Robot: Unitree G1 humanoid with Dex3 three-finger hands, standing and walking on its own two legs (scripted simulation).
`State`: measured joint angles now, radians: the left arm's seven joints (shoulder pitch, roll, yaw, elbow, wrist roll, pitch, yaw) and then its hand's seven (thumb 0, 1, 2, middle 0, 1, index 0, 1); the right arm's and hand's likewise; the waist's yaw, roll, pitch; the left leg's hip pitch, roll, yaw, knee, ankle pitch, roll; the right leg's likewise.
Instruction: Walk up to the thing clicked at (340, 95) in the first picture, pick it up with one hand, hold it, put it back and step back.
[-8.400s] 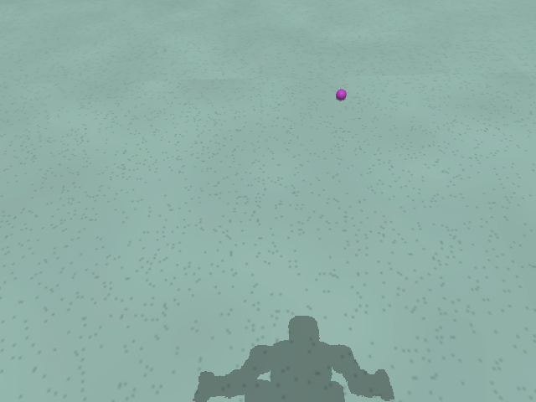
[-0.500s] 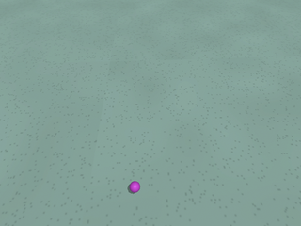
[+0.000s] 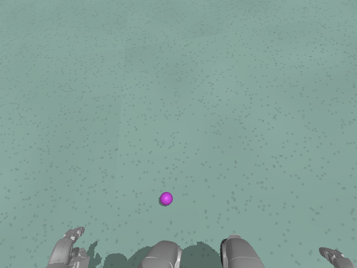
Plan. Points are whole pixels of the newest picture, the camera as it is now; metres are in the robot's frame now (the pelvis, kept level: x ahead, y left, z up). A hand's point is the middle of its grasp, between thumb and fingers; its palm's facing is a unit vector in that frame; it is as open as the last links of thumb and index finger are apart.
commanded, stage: walk up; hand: left
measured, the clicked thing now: (166, 198) +0.45 +0.18 -0.71
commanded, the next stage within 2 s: none
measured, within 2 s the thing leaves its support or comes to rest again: neither
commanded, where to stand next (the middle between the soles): +0.06 -0.01 m, yaw -3 degrees
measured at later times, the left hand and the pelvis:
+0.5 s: hand out of the picture +0.06 +0.28 -0.12, palm faces -0.09 -0.91 -0.41, open 7.4 cm; pelvis +0.00 -0.01 +0.01, yaw -2 degrees
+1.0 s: hand (86, 262) +0.14 +0.28 -0.14, palm faces -0.02 -0.91 -0.42, open 7.4 cm; pelvis +0.01 +0.01 +0.00, yaw -1 degrees
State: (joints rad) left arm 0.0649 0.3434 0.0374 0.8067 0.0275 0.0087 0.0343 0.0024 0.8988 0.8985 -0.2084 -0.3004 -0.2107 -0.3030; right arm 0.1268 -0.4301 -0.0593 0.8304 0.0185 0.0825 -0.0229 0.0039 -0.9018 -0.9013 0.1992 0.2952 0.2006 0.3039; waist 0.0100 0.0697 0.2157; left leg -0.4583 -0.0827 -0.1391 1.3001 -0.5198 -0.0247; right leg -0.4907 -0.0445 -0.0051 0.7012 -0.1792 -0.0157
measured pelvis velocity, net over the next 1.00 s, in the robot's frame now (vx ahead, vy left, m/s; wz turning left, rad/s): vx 0.01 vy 0.01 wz -0.02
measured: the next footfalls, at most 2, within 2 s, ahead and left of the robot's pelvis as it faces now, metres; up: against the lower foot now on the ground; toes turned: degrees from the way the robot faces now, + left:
left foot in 0.12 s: -0.01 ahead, +0.14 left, +0.00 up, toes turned +0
right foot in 0.48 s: +0.06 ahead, -0.12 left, +0.00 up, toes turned -3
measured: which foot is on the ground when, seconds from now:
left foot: up 0.00-0.10, down 0.12-0.52, up 0.54-0.86, down 0.88-1.00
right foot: down 0.00-0.14, up 0.16-0.46, down 0.48-0.90, up 0.92-1.00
